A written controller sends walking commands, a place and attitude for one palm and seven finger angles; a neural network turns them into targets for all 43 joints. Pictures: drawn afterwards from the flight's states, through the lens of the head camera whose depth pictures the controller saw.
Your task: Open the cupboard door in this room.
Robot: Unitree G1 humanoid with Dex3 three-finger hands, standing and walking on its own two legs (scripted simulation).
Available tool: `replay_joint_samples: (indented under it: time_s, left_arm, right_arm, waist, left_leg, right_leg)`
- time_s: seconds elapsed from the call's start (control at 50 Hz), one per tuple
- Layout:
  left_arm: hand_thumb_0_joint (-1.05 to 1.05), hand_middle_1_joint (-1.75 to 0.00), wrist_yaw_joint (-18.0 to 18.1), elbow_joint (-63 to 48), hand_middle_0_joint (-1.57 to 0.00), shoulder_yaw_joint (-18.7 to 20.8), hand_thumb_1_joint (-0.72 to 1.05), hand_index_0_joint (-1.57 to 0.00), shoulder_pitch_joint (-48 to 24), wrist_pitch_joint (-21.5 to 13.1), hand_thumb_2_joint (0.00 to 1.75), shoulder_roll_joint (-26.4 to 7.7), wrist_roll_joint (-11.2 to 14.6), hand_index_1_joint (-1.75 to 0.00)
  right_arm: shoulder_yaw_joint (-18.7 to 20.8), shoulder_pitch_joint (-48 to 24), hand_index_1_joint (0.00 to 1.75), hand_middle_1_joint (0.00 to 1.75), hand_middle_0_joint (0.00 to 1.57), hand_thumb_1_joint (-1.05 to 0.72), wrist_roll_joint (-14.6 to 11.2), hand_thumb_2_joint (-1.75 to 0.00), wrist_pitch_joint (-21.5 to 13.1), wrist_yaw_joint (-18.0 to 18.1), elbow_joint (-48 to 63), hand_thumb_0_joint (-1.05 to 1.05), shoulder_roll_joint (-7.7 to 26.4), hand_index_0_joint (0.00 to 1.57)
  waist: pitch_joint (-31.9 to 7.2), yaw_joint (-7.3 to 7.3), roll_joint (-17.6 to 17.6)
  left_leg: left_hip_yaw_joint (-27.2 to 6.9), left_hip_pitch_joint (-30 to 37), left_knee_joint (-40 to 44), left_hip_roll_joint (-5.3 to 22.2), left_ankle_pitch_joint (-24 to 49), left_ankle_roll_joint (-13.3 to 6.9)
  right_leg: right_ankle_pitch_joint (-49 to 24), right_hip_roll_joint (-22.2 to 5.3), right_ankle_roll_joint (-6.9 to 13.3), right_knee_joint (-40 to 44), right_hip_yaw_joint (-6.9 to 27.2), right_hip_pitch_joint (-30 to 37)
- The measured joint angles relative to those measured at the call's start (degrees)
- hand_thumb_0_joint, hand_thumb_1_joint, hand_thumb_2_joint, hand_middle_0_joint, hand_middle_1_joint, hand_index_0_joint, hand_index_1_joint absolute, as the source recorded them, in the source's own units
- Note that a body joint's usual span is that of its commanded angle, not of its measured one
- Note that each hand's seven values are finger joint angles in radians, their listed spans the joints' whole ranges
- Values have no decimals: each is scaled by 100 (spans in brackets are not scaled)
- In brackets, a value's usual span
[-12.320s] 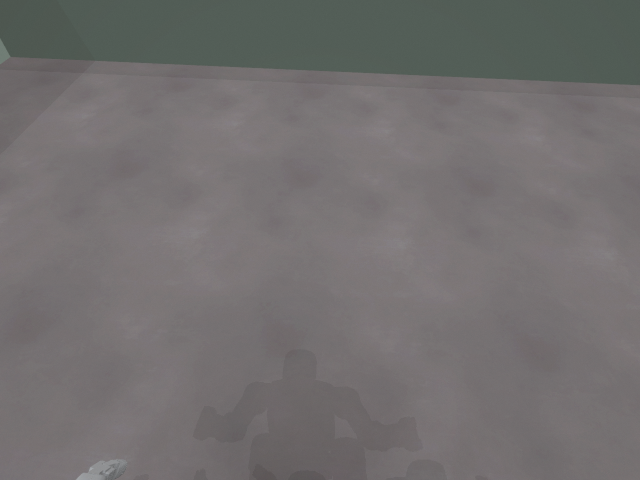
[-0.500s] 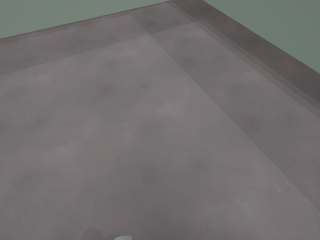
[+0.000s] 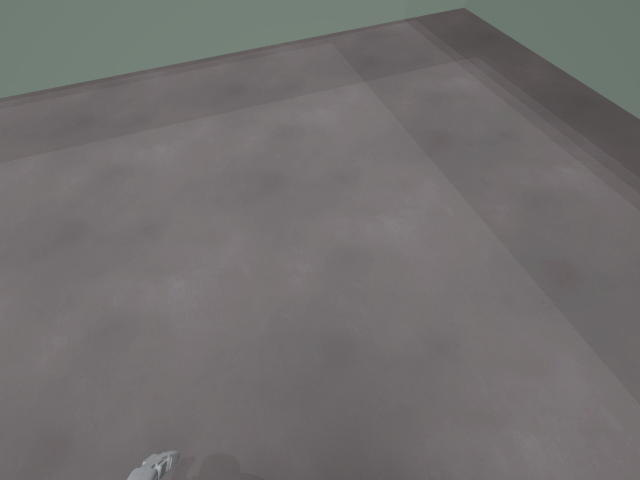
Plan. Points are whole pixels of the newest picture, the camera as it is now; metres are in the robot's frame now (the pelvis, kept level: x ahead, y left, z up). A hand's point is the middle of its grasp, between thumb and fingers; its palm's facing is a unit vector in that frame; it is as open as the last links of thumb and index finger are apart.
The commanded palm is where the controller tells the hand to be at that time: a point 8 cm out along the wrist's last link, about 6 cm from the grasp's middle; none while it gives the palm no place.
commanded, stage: turn or walk to find it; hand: left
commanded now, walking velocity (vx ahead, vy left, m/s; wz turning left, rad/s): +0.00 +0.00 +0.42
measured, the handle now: out of the picture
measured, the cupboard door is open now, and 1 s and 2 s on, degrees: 0 0 0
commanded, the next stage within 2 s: none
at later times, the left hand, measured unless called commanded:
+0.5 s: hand out of the picture -0.06 +0.24 -0.18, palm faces +0.29 -0.93 -0.24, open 7.4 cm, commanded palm none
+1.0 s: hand out of the picture -0.06 +0.18 -0.14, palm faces +0.45 -0.86 -0.26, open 7.4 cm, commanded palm none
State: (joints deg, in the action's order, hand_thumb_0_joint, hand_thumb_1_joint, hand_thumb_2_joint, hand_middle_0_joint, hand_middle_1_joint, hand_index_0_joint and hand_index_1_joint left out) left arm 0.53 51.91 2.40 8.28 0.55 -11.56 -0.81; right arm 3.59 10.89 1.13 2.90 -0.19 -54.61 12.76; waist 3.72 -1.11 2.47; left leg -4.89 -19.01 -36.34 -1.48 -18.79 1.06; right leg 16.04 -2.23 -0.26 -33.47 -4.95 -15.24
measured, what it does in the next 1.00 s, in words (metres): steps on the spot, turning left: left foot, then right foot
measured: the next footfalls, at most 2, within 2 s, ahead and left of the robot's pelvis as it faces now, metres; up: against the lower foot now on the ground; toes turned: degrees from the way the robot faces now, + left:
left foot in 0.42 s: -0.02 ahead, +0.14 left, +0.00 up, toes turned +17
right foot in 0.82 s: +0.03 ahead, -0.10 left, +0.00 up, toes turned +17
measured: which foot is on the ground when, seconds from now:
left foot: up 0.00-0.40, down 0.42-0.82, up 0.84-1.00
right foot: down 0.00-0.42, up 0.44-0.80, down 0.82-1.00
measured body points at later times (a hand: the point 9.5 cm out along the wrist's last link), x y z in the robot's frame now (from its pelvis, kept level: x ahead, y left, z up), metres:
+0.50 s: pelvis -0.03 +0.02 +0.00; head -0.01 +0.05 +0.45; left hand -0.07 +0.29 -0.16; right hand +0.11 -0.20 -0.13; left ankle -0.06 +0.13 -0.73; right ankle -0.01 -0.11 -0.69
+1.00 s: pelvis -0.05 -0.03 +0.01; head -0.01 -0.04 +0.46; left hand -0.08 +0.23 -0.12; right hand +0.11 -0.24 -0.15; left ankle -0.12 +0.10 -0.64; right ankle -0.01 -0.11 -0.73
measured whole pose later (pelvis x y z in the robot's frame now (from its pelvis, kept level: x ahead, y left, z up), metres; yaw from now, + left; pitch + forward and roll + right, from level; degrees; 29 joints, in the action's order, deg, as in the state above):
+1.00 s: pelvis -0.05 -0.03 +0.01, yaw +27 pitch -1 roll +2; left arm 0.9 52.5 1.7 11.8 0.5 -9.4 -1.1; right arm 4.8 11.7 1.5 4.5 -0.8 -56.0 14.3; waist 3.9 -1.1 2.4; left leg -2.2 -28.3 -65.3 -0.7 -22.3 2.2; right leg 16.9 -4.1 1.6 -30.7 -8.6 -12.5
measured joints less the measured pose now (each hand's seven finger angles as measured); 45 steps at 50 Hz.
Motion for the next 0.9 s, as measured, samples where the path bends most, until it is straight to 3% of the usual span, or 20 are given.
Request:
replay_joint_samples:
  time_s: [0.04, 0.1, 0.14, 0.22, 0.34, 0.4, 0.42, 0.48, 0.52, 0.58, 0.72, 0.78, 0.82, 0.86, 0.9]
  left_arm:
    - [0, -30, 6, -40, -20, -38, 90, -20, 58, -27, 89, 99, -13, -30]
    - [0, -30, 24, -27, -20, -55, 90, -21, 188, -3, 89, 193, -19, -30]
    - [0, -30, 38, 25, -20, -60, 90, -21, 249, 12, 89, 217, -28, -30]
    - [0, -30, 38, 107, -20, -62, 90, -21, 351, -10, 89, 214, -44, -30]
    - [0, -30, 17, 231, -20, -16, 90, -21, 477, -4, 89, 74, -81, -30]
    - [0, -30, 12, 321, -20, 44, 90, -21, 560, 51, 89, -62, -51, -30]
    - [0, -30, 7, 340, -20, 73, 90, -21, 592, 93, 89, -119, -24, -30]
    - [0, -30, 40, 468, -20, 145, 90, -21, 575, 311, 89, -294, -8, -30]
    - [0, -30, 18, 533, -20, 173, 90, -20, 517, 375, 89, -339, -7, -30]
    - [0, -30, -22, 489, -20, 177, 91, -20, 432, 325, 89, -356, -2, -30]
    - [0, -30, -16, 258, -19, 119, 91, -20, 183, 246, 90, -230, 28, -30]
    - [0, -30, -13, 152, -19, 78, 91, -20, 81, 180, 90, -136, 47, -30]
    - [0, -30, -16, 62, -20, 42, 90, -20, 79, 90, 90, -100, 46, -30]
    - [0, -30, 2, 35, -20, 1, 90, -20, 72, 8, 89, 25, -5, -30]
    - [0, -30, 11, -12, -20, -33, 90, -20, 149, -20, 89, 112, -17, -30]
  right_arm:
    - [65, 54, 30, 30, 20, -91, 13, -90, 98, -3, -51, 1, 72, 21]
    - [126, 99, 30, 30, 20, -91, 39, -90, 169, -49, -136, 1, 153, 20]
    - [135, 148, 30, 30, 20, -91, 43, -90, 164, -67, -160, 1, 169, 20]
    - [106, 217, 30, 30, 20, -91, 31, -90, 180, -68, -244, 1, 143, 20]
    - [4, 45, 30, 30, 20, -91, -23, -90, 150, -48, -296, 1, 53, 20]
    - [-47, -52, 30, 30, 20, -91, -33, -90, 33, -48, -190, 1, 21, 20]
    - [-50, -85, 30, 30, 20, -91, -20, -90, -26, -49, -153, 1, 7, 20]
    - [-95, -210, 30, 30, 20, -91, 17, -90, -122, -22, -69, 1, -129, 20]
    - [-128, -222, 30, 30, 20, -91, 30, -90, -146, 22, -32, 1, -176, 20]
    - [-170, -234, 30, 30, 20, -91, 28, -90, -160, 47, -29, 1, -205, 20]
    - [-129, -191, 30, 30, 20, -90, 45, -90, -124, 22, 13, 1, -182, 21]
    - [-84, -138, 30, 30, 20, -90, 56, -90, -73, 11, 15, 1, -130, 21]
    - [-47, -60, 30, 30, 20, -90, 33, -90, -42, 3, 20, 1, -97, 21]
    - [19, -23, 30, 30, 20, -91, 3, -90, 6, -3, -2, 1, 5, 21]
    - [71, 20, 30, 30, 20, -91, 18, -90, 102, -7, -43, 1, 60, 20]
  waist:
    - [1, -12, 57]
    - [8, -9, 66]
    - [22, -39, 35]
    - [59, -16, -94]
    - [157, 146, -309]
    - [139, 177, -391]
    - [117, 184, -431]
    - [129, 239, -597]
    - [85, 219, -550]
    - [43, 220, -469]
    - [1, 108, -278]
    - [-11, 33, -182]
    - [-54, 22, -171]
    - [-20, 13, 23]
    - [-24, 21, 41]
  left_leg:
    - [23, -399, -1175, -81, -628, -10]
    - [175, -824, -2601, -22, -477, 35]
    - [256, -905, -2951, 86, -305, 109]
    - [385, -698, -2604, 273, -393, 228]
    - [686, -84, -1140, 376, -721, 212]
    - [878, 398, 76, 366, -78, 131]
    - [875, 444, 282, 342, 220, 17]
    - [893, 377, 130, 243, 48, -204]
    - [797, 425, 334, 233, 121, -239]
    - [658, 520, 721, 199, 396, -244]
    - [363, 472, 972, 101, 669, -202]
    - [212, 315, 827, 49, 669, -124]
    - [131, 142, 594, -31, 601, -43]
    - [30, -132, -38, -7, 53, -42]
    - [53, -506, -1190, -101, -607, -36]
  right_leg:
    - [171, -65, 163, -76, -138, 30]
    - [139, -141, 189, 134, -272, 169]
    - [67, -192, 191, 264, -382, 242]
    - [17, -316, 193, 376, -598, 311]
    - [75, -534, 92, 186, -886, 209]
    - [232, -670, -35, -182, -1038, 49]
    - [324, -732, -92, -433, -1024, -81]
    - [1286, -608, -243, -1694, -374, -596]
    - [1203, -458, -291, -2371, -120, -866]
    - [923, -343, -357, -2680, 74, -1028]
    - [954, -178, -409, -1734, 227, -716]
    - [767, -68, -365, -874, 204, -358]
    - [246, -41, -320, 25, 153, 25]
    - [153, 26, -55, 37, -1, 42]
    - [225, -48, 136, -28, -117, 55]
